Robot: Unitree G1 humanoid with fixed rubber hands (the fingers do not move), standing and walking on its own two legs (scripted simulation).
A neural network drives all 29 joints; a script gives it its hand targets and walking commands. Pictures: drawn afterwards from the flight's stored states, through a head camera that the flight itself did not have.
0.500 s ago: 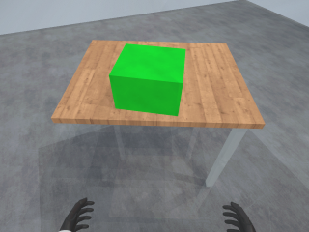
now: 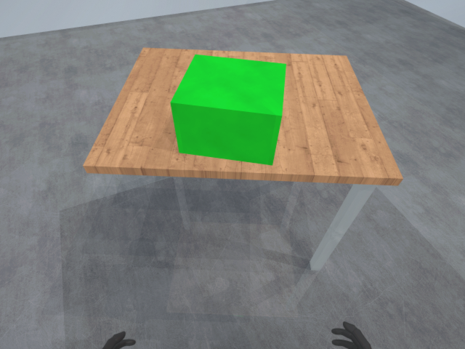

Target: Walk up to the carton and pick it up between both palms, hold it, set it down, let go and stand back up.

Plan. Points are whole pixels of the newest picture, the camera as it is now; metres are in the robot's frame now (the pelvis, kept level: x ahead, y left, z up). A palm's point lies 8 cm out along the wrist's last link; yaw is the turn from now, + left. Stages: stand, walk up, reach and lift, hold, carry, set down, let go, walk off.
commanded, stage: stand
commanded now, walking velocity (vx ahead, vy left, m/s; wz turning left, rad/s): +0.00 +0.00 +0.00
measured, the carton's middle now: (232, 108) +0.69 +0.02 +0.01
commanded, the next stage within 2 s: walk up in 1.60 s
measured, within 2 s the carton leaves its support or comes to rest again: neither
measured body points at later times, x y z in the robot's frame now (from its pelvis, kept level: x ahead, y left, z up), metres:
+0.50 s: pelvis +0.02 -0.01 +0.00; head +0.02 +0.00 +0.45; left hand +0.14 +0.22 -0.12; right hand +0.11 -0.24 -0.12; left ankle +0.01 +0.11 -0.72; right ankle +0.01 -0.13 -0.72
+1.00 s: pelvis +0.02 -0.01 +0.01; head +0.02 -0.01 +0.46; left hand +0.09 +0.22 -0.13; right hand +0.08 -0.25 -0.13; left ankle +0.01 +0.11 -0.72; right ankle +0.01 -0.13 -0.72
